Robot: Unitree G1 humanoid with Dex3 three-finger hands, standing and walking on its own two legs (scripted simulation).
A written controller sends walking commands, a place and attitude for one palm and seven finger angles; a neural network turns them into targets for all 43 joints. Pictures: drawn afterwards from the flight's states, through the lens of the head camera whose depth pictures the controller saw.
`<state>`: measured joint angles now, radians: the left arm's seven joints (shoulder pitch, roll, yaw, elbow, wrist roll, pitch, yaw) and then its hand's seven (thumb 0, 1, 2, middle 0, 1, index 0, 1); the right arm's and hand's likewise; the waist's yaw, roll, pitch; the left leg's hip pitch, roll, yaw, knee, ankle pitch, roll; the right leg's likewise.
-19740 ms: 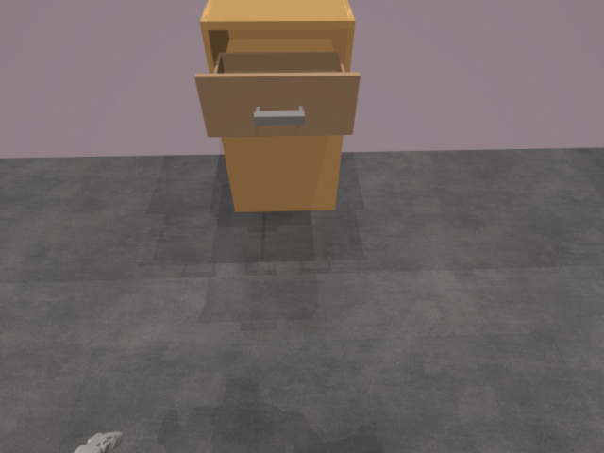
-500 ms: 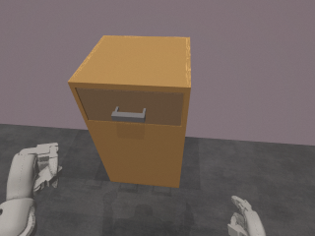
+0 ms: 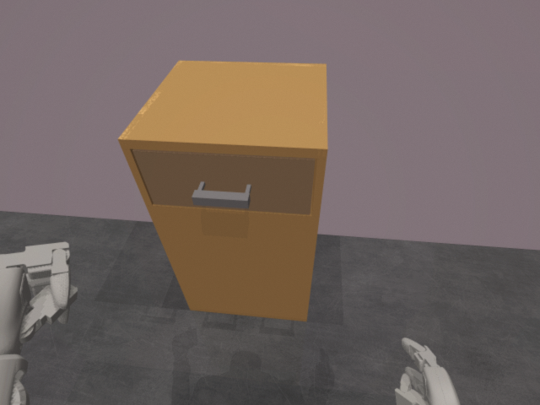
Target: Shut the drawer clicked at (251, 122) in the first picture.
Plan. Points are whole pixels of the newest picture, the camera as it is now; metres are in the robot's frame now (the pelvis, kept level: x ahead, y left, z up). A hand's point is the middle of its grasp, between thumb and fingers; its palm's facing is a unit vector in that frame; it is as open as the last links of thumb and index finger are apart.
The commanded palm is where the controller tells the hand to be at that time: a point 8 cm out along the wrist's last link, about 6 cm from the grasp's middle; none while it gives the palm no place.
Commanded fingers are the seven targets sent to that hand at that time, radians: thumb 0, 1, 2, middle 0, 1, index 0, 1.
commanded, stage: step back with the hand held close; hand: left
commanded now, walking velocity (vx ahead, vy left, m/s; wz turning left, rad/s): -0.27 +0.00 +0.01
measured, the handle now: (223, 192) +0.58 +0.19 -0.06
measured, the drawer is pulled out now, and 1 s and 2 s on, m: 0.00 0.00 0.00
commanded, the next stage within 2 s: stop stepping back and stand still in 1.14 s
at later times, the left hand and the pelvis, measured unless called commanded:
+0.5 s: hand (16, 345) +0.13 +0.27 +0.16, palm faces +0.32 -0.79 -0.52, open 3.3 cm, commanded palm +0.07 +0.31 +0.17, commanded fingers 0.00 0.90 0.90 -1.40 -1.60 -1.40 -1.60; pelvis -0.07 +0.03 -0.01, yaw -1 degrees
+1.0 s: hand out of the picture +0.03 +0.27 +0.16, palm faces +0.42 -0.72 -0.55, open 3.3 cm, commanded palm -0.05 +0.30 +0.17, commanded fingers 0.00 0.90 0.90 -1.40 -1.60 -1.40 -1.60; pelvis -0.15 +0.01 -0.03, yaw +6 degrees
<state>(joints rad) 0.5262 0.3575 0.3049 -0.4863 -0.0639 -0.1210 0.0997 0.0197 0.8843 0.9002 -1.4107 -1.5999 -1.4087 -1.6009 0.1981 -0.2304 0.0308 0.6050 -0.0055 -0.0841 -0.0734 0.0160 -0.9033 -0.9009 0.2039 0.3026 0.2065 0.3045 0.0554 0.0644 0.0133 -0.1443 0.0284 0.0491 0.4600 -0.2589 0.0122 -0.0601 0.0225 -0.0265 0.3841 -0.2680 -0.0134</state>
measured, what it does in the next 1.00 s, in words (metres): shifts its weight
